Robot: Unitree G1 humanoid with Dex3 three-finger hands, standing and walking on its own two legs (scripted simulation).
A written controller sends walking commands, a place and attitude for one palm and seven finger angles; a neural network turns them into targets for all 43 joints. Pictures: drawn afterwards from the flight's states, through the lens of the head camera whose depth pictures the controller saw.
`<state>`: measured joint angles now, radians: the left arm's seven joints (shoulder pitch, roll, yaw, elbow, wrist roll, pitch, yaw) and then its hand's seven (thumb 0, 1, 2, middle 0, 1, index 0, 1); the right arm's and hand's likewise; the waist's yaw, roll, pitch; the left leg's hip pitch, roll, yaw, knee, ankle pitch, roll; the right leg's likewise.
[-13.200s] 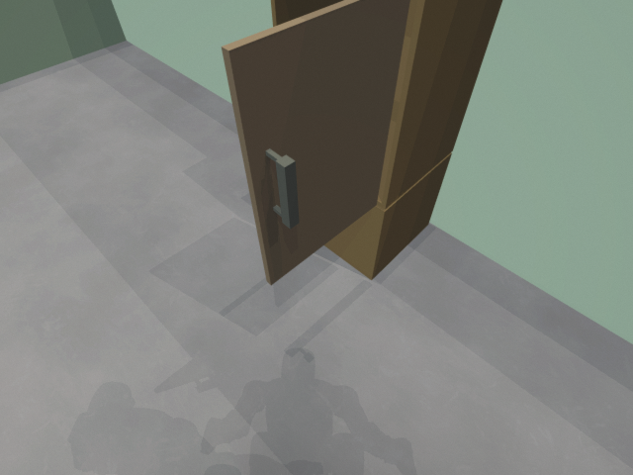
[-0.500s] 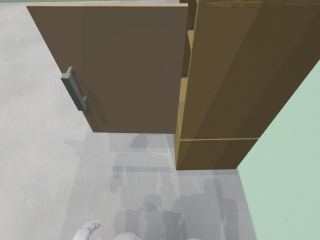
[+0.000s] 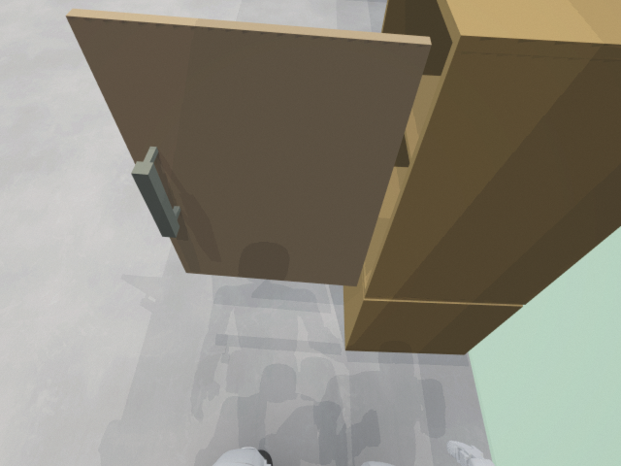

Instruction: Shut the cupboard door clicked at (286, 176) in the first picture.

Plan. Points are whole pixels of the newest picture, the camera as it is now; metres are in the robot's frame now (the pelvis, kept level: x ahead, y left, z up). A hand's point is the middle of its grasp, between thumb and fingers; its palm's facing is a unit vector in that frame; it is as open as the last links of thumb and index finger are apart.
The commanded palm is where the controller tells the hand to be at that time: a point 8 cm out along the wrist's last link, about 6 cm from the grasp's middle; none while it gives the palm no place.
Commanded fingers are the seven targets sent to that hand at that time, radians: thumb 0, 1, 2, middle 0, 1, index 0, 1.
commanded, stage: come to a stop and stand still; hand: left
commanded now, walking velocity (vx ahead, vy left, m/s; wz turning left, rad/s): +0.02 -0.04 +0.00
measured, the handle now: (162, 193) +0.49 +0.30 -0.02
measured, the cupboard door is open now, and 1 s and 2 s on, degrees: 87 87 87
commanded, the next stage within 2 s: look again from close up in 0.54 s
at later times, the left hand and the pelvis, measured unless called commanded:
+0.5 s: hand out of the picture +0.02 +0.15 -0.18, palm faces +0.06 -0.98 -0.20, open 7.3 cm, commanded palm none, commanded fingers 0.00 0.90 0.90 -0.20 -0.30 -0.20 -0.30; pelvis -0.01 -0.03 +0.00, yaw +1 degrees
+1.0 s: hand out of the picture +0.00 +0.17 -0.17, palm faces -0.01 -0.97 -0.24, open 7.4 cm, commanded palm none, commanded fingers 0.00 0.90 0.90 -0.20 -0.30 -0.20 -0.30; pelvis -0.02 -0.01 +0.00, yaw -1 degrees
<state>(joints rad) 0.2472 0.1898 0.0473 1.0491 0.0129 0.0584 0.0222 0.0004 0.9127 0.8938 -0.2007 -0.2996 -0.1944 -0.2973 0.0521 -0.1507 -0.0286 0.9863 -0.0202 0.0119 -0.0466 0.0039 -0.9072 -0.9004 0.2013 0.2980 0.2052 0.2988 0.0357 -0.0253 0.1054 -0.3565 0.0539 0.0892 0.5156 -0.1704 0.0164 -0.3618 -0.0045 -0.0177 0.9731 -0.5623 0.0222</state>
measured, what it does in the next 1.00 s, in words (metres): steps on the spot: right foot, then left foot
